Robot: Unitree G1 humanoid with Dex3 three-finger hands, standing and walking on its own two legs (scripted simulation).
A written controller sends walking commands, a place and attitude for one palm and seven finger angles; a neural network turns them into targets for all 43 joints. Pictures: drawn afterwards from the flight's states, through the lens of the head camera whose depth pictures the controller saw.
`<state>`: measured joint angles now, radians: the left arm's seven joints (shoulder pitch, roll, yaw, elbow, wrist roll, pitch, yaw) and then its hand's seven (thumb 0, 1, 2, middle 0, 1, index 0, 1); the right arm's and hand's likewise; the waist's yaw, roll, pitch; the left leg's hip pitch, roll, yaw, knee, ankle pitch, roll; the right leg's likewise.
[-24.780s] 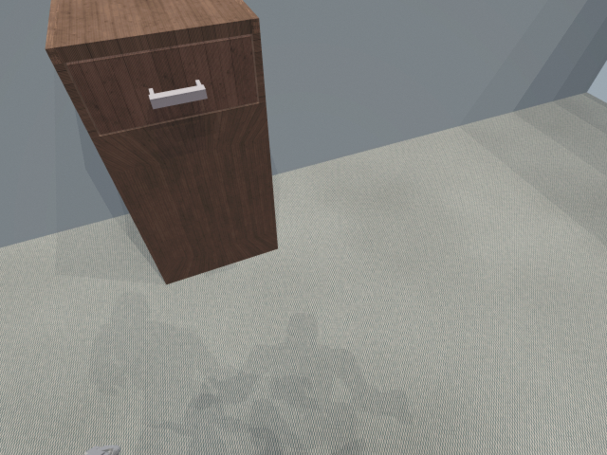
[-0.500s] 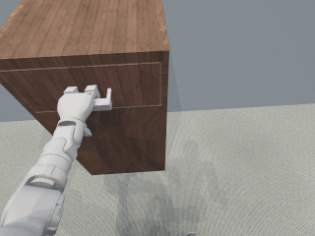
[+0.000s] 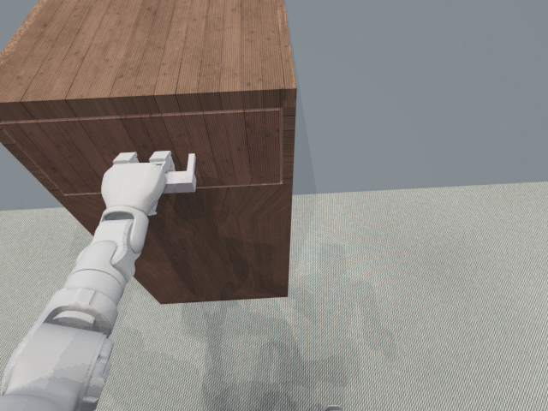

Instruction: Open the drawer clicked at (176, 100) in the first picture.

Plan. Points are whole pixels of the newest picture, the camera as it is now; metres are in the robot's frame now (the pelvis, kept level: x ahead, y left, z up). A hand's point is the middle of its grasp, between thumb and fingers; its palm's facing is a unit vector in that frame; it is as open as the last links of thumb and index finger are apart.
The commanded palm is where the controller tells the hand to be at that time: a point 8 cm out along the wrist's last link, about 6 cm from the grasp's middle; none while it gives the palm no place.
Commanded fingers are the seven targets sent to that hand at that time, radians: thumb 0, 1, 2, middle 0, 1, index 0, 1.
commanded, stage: pull the drawer open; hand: left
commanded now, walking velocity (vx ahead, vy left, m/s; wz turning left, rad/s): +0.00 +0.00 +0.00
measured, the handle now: (156, 172) +0.48 +0.20 +0.04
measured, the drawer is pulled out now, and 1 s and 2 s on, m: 0.00 0.04 0.16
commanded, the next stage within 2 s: none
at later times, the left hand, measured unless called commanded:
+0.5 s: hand (146, 220) +0.40 +0.21 +0.01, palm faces -0.01 -0.05 -1.00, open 5.7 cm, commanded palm +0.36 +0.21 +0.08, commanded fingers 0.00 0.90 0.90 -0.40 -1.35 -0.40 -1.35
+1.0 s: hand (144, 225) +0.39 +0.21 +0.02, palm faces -0.05 -0.03 -1.00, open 5.8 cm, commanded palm +0.34 +0.21 +0.08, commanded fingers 0.00 0.90 0.90 -0.40 -1.35 -0.40 -1.35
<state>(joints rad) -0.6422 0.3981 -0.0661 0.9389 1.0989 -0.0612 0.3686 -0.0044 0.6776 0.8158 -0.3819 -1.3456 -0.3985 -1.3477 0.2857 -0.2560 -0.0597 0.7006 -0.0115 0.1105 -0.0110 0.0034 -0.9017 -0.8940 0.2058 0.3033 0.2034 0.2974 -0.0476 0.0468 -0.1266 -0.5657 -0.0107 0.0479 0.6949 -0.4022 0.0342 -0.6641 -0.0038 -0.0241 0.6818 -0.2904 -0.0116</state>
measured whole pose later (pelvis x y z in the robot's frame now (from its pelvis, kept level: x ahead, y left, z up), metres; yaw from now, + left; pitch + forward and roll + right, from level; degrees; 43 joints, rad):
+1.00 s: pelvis +0.02 -0.01 +0.01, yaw +0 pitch +13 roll +0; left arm -0.37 0.36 -0.08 0.63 1.07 0.00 0.30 0.02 0.69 0.78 -0.34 -1.35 -0.40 -1.35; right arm 0.22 -0.24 -0.05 0.66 -0.01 0.12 -0.01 0.00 -0.90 -0.89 0.21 0.30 0.20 0.30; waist 0.00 0.06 -0.12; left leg -0.45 -0.01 0.04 0.64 -0.40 0.02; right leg -0.56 0.00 -0.03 0.65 -0.31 -0.02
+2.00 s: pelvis +0.01 -0.02 +0.01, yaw -2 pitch +8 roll +1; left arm 0.19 0.34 -0.06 0.10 1.04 0.03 0.31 0.06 0.68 0.74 -0.30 -1.35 -0.42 -1.35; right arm 0.17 -0.24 -0.04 0.63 -0.03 0.07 0.00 0.01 -0.90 -0.89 0.21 0.30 0.20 0.30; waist 0.03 0.05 -0.09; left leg -0.33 0.01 0.08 0.60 -0.39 0.01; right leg -0.48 0.02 0.01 0.65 -0.30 -0.03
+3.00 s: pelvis -0.01 -0.02 -0.01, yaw -1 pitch +5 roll +1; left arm 0.57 0.34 -0.12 -0.20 1.06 0.04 0.42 0.00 0.30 0.64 -0.41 -1.31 -0.41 -1.30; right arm 0.14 -0.21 0.00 0.60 -0.04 0.08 0.01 0.01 -0.90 -0.89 0.20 0.30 0.20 0.30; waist 0.10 0.07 -0.09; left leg -0.40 0.00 0.05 0.76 -0.45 0.00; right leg -0.53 0.01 -0.02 0.80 -0.36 -0.04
